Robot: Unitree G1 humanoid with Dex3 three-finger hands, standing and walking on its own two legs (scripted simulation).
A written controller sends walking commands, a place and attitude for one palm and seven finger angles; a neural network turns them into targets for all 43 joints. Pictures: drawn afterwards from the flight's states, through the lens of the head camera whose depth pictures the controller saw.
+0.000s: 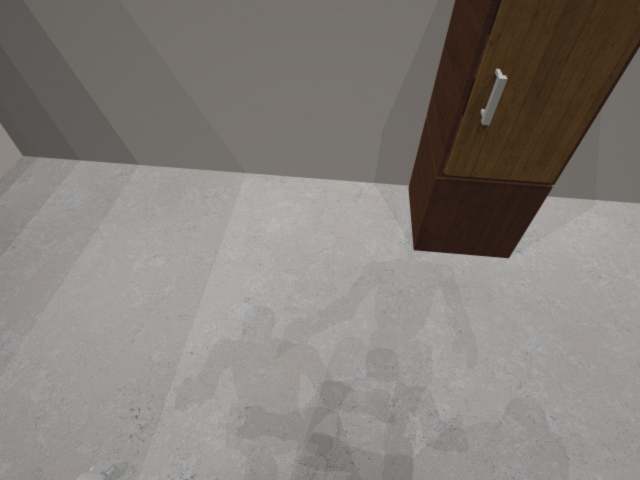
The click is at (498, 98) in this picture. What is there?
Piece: cupboard door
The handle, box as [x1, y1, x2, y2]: [480, 69, 506, 124]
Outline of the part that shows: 499,69 495,70 497,78 487,105 484,109 481,109 480,112 482,116 482,124 489,124 506,81 505,75 503,75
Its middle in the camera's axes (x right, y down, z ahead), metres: +0.46 -0.38 +1.05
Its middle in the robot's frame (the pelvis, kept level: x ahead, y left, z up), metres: +1.06 -0.41 -0.05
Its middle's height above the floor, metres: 0.72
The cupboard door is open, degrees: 0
